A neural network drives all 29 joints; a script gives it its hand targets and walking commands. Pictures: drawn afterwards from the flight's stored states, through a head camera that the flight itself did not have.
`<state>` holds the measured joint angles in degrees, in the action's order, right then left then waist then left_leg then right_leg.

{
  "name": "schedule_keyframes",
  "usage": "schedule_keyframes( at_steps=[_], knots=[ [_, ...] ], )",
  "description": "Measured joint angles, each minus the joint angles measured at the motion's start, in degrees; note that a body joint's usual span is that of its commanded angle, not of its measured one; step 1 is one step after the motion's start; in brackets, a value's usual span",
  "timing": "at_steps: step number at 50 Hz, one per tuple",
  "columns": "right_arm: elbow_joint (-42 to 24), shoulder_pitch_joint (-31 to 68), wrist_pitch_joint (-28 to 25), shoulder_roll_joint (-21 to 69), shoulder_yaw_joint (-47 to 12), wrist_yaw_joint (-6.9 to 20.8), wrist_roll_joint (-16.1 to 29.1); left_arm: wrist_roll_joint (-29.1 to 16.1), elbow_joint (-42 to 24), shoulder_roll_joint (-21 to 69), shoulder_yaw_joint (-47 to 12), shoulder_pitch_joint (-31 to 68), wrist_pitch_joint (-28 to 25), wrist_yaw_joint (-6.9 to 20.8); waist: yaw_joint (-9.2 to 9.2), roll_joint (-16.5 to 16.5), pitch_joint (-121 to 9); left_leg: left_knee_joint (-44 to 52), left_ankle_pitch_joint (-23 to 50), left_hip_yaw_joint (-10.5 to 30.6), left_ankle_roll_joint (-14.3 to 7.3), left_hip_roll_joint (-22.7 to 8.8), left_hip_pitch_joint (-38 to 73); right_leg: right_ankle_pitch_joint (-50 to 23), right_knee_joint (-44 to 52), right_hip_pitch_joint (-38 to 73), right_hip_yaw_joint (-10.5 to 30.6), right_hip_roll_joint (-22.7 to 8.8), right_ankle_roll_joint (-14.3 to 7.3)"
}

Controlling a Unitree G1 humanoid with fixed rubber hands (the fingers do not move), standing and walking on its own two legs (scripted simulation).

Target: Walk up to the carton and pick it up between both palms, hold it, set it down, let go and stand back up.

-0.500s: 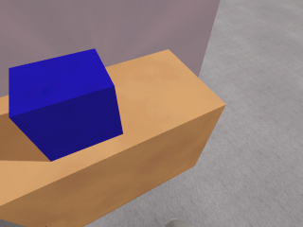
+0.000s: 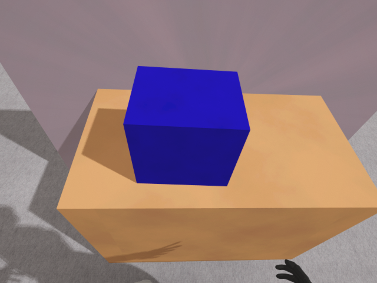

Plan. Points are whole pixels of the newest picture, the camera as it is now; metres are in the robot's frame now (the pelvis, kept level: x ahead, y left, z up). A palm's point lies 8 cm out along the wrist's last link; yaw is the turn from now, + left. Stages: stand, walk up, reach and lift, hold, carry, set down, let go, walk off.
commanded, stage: walk up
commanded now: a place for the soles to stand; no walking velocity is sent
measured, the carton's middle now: (185, 129) +0.49 +0.03 +0.01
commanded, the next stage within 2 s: none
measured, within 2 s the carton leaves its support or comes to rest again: neither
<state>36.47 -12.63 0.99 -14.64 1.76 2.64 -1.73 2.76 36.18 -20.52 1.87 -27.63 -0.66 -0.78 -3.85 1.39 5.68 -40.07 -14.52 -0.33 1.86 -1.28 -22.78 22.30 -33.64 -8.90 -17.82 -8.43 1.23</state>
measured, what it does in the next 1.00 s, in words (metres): steps on the spot: left foot, then right foot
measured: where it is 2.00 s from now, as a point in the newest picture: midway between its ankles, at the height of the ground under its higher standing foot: outside the picture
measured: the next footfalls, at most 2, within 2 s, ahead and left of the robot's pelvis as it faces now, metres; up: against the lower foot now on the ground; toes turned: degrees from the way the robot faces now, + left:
left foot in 0.02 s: +0.09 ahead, +0.12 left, +0.00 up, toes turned +7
right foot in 0.52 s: +0.08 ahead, -0.09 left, +0.00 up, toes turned +0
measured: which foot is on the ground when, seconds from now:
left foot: up 0.00-0.00, down 0.02-1.00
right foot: down 0.00-0.02, up 0.04-0.50, down 0.52-1.00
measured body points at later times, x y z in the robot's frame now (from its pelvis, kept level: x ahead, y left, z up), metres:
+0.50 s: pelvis +0.04 +0.02 +0.00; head +0.07 +0.02 +0.45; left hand +0.12 +0.30 -0.10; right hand +0.18 -0.23 -0.11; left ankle +0.05 +0.11 -0.73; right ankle +0.05 -0.09 -0.72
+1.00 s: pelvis +0.03 -0.01 +0.01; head +0.04 +0.00 +0.46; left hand +0.12 +0.27 -0.09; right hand +0.19 -0.25 -0.10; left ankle +0.05 +0.12 -0.73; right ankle +0.04 -0.09 -0.73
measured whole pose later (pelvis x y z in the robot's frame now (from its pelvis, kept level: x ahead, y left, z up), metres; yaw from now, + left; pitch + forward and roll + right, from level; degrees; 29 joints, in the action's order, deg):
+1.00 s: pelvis +0.03 -0.01 +0.01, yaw +7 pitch +0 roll +0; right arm 39.6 -13.9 0.1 -16.3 0.1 0.2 -0.7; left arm 0.0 34.8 -17.7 -0.5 -17.1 0.1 0.4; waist 0.2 0.2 1.5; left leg -29.3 -12.7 3.7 0.2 1.9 -16.1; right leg 15.9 -29.8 -13.6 -5.6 0.6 -2.9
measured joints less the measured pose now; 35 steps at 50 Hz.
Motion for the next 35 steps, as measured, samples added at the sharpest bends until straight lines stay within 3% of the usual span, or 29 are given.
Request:
schedule_keyframes(
  at_steps=[2, 3, 6, 9, 15, 21, 25, 29, 35],
  knots=[
    [0.1, 1.0, -0.8, 0.7, 0.2, -0.7, -0.5, -0.3, 0.0, -1.3, -0.1, 0.3, 0.7, 0.2, 0.22, 2.7, 0.7, 3.9, -1.9, -1.0, -2.6, 2.0, 2.3, 3.2, -5.9, -2.0, 0.4, -2.2, -0.1],
    [0.3, 1.4, -1.0, 0.9, 0.1, -1.1, -0.6, -0.4, 0.1, -1.4, -0.1, 0.8, 1.1, 0.3, 0.45, 4.4, 1.2, 3.0, -2.6, -1.3, -3.6, 3.3, 2.2, 3.5, -9.9, -3.6, 2.5, -3.3, -1.1],
    [0.4, 0.4, -0.7, -0.3, 0.0, -2.7, 0.3, -0.7, -0.9, 1.2, -0.9, 1.7, 2.5, 0.1, 2.47, 3.0, -0.3, 1.3, -3.3, 0.3, -5.0, 3.0, 2.6, 11.2, -24.0, -9.2, 8.9, 0.7, -1.5],
    [1.1, -2.3, -0.1, -1.0, 0.3, -3.9, 1.2, -0.8, -2.2, 2.9, -2.0, 3.6, 3.0, 0.0, 4.61, 0.9, -2.7, 6.0, -1.8, 2.0, -5.4, 2.6, 6.2, 9.2, -29.8, -12.8, 12.3, 3.1, -0.8],
    [2.0, -4.1, -0.3, 0.4, -0.5, -3.8, 1.2, -1.2, -4.3, 1.7, -1.3, 9.7, 2.2, 0.0, 5.89, 1.1, -1.3, 12.1, 1.4, 3.0, -5.6, 4.3, 9.6, -2.2, -24.5, -17.3, 18.1, 4.0, 1.2],
    [0.3, -2.4, 0.3, 0.2, -0.8, -3.7, 0.2, -1.4, -2.3, 2.7, -0.9, 10.0, 3.0, -0.8, 5.65, 0.0, -0.3, 10.0, 0.7, 2.3, -5.7, 5.7, 7.3, -2.3, -16.6, -15.6, 16.5, 5.9, 1.8],
    [-0.4, -1.5, 0.8, -0.8, -0.7, -3.6, 0.1, -1.5, -1.6, 3.5, -1.1, 9.5, 3.2, -0.9, 4.92, -1.3, -1.4, 7.0, -0.9, 1.4, -5.0, 6.1, 5.1, -2.6, -6.0, -9.7, 16.0, 6.8, 0.7],
    [0.3, -0.6, 0.8, -2.0, -0.9, -3.1, 1.1, -1.5, -1.3, 4.4, -1.7, 9.9, 1.9, -0.5, 4.24, -4.9, -2.2, 4.6, -1.5, 3.0, -3.4, 3.7, 4.3, -4.3, 0.1, -6.4, 14.3, 9.4, -3.2],
    [1.7, -0.5, 0.8, -1.1, -1.9, -2.6, 0.7, -3.1, -2.3, 3.5, -1.7, 11.2, 1.0, 0.8, 4.49, -2.1, -4.5, 8.8, 0.2, 2.8, -1.8, 3.6, 6.9, -3.9, 0.1, -5.5, 13.4, 8.5, -3.8]
  ],
)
